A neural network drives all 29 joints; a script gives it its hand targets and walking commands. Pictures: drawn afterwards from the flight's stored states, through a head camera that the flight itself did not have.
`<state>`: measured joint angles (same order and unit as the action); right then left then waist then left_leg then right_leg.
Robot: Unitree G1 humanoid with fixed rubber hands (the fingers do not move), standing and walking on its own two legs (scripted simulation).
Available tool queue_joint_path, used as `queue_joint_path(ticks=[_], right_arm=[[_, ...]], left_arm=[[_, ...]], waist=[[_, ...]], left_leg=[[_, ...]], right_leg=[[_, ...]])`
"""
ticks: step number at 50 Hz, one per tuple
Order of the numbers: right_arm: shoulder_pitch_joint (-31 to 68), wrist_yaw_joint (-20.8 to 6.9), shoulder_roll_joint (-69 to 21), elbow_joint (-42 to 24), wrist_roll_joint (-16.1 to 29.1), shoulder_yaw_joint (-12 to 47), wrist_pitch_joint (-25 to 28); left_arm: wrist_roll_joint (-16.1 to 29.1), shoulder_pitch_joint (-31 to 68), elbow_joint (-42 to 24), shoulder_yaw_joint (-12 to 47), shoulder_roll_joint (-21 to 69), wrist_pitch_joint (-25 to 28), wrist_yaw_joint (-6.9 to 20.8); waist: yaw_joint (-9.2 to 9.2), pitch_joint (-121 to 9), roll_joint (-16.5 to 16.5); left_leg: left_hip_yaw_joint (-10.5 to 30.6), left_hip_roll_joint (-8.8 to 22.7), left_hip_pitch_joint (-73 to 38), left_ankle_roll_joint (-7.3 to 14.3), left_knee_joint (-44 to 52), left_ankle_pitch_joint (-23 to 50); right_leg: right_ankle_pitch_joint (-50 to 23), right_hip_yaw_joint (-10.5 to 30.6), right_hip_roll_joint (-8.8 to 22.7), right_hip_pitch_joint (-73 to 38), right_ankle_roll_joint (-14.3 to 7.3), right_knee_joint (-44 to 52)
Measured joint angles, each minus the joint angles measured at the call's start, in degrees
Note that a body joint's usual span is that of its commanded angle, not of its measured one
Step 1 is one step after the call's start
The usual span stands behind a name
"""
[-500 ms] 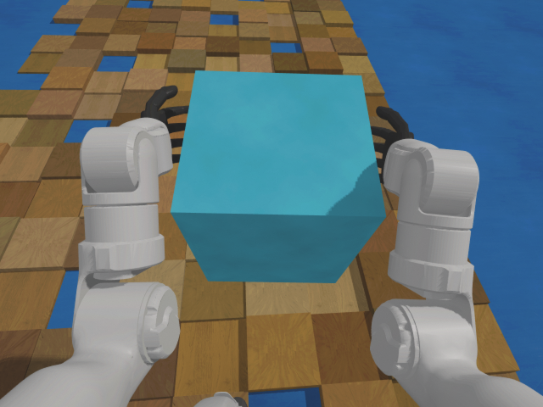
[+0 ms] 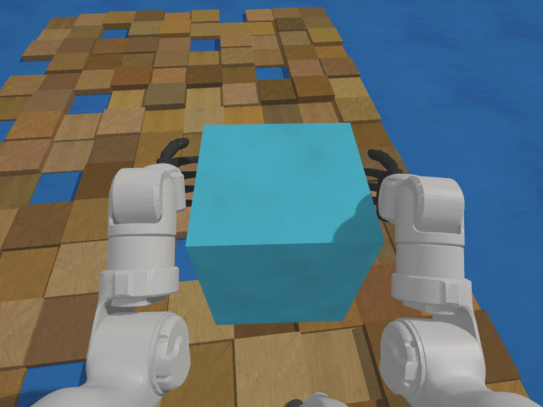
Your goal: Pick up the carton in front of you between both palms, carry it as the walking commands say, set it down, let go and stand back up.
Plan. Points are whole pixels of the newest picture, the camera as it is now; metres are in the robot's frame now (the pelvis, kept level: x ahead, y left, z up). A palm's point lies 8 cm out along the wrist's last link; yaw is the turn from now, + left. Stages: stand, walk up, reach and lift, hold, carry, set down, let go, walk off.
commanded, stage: carry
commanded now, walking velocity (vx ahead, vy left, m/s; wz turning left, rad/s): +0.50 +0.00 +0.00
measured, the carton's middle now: (278, 230) +0.37 +0.00 +0.05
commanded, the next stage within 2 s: none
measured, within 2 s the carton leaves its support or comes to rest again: neither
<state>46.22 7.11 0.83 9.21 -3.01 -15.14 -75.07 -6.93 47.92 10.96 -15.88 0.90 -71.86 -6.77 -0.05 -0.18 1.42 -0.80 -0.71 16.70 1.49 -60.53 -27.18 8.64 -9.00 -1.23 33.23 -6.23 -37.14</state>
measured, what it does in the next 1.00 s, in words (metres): walks ahead: left foot, then right foot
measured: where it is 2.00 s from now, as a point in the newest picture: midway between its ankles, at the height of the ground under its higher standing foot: (286, 184)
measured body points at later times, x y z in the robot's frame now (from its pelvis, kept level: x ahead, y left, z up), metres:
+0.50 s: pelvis +0.29 +0.04 +0.02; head +0.31 +0.05 +0.47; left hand +0.66 +0.20 +0.15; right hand +0.64 -0.10 +0.15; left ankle +0.35 +0.12 -0.71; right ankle +0.17 -0.07 -0.64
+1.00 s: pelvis +0.58 -0.02 +0.00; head +0.60 -0.04 +0.44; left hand +0.96 +0.13 +0.11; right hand +0.96 -0.17 +0.10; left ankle +0.47 +0.11 -0.63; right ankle +0.64 -0.08 -0.73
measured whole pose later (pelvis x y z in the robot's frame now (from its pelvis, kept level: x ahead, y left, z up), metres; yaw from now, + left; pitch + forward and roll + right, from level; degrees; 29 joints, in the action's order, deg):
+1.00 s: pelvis +0.58 -0.02 +0.00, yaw +0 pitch +5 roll +1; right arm 47.0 8.2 1.1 19.0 -3.6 -13.6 -74.9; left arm -6.0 46.5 20.7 -16.1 -0.3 -70.4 -6.6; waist -0.7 -3.5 1.5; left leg -0.7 0.5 27.4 2.1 -70.1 -24.9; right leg 13.0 -6.7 -0.8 26.8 -7.9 -33.6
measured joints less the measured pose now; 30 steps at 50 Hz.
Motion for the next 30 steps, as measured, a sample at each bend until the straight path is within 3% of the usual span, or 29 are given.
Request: queue_joint_path(ticks=[2,4,8,12,17,19,20,22,25,30], right_arm=[[-2.0,-0.1,-0.7,0.4,-0.5,0.2,0.4],[-4.2,-0.1,-1.9,-0.5,-1.4,0.4,0.7],[-9.2,-0.1,-4.3,-5.1,-2.6,0.9,2.3],[-14.8,-0.2,-6.3,-10.6,-3.1,1.8,4.6],[-20.1,-0.2,-6.6,-16.6,-2.6,3.6,5.8],[-20.1,-0.2,-6.1,-17.5,-2.3,4.2,5.6],[-19.4,-0.2,-6.0,-17.3,-2.3,4.6,5.7],[-16.5,0.0,-5.6,-15.3,-2.3,5.5,5.9],[-12.6,0.9,-3.9,-13.7,-1.2,6.1,3.5],[-5.8,2.1,-1.2,-11.4,1.4,4.9,-0.5]], left_arm=[[0.3,-2.7,0.3,0.5,0.4,0.8,0.0],[0.9,-5.8,-0.9,1.0,0.7,1.3,-0.1],[1.9,-11.5,-5.4,1.4,1.8,3.4,-0.2],[2.4,-16.5,-10.1,1.9,3.3,5.7,-0.2],[2.8,-20.0,-14.5,3.8,4.0,6.8,-0.1],[3.0,-19.6,-15.5,4.5,3.4,6.3,-0.1],[3.3,-18.9,-15.6,4.7,2.5,5.9,-0.1],[4.4,-16.5,-14.9,4.7,0.1,5.0,-0.1],[5.8,-11.9,-12.5,4.6,-2.4,2.7,-0.3],[6.0,-3.3,-8.5,4.0,-4.0,-1.3,-1.2]], waist=[[-1.18,0.8,-0.5],[-1.94,1.7,-1.0],[-2.97,2.8,-1.6],[-3.26,2.2,-1.2],[-2.88,-0.3,-0.8],[-2.69,-1.5,-1.0],[-2.37,-2.0,-2.0],[-1.08,-1.9,-3.7],[0.6,-1.7,-3.1],[1.92,-1.8,-3.3]], left_leg=[[0.7,-0.5,6.6,0.0,-8.9,2.2],[0.4,0.1,11.6,-0.2,-8.3,4.3],[-0.7,2.0,17.7,-1.2,3.5,6.2],[-1.6,3.6,19.7,-1.8,16.0,13.8],[-4.0,3.1,15.7,-0.6,29.8,23.7],[-5.6,2.3,11.8,0.6,34.9,26.0],[-6.1,1.4,10.0,2.4,35.0,21.3],[-7.1,0.2,10.1,5.5,30.7,15.7],[-6.8,0.4,8.5,6.8,29.4,13.2],[-6.6,0.2,3.5,6.7,32.7,10.9]], right_leg=[[1.6,0.2,0.0,-3.1,0.4,2.4],[1.5,0.3,0.1,-6.6,0.8,6.0],[2.3,0.6,0.6,-12.9,0.7,12.0],[4.6,1.1,0.6,-18.8,1.8,15.4],[10.6,1.7,0.8,-25.9,3.8,15.5],[14.8,2.2,1.1,-27.6,4.8,12.0],[17.3,2.8,2.0,-27.1,5.1,7.9],[17.6,4.9,3.5,-21.3,5.4,-7.1],[18.0,7.7,1.9,-11.1,4.8,-24.6],[13.2,8.2,3.1,-0.3,5.6,-20.6]])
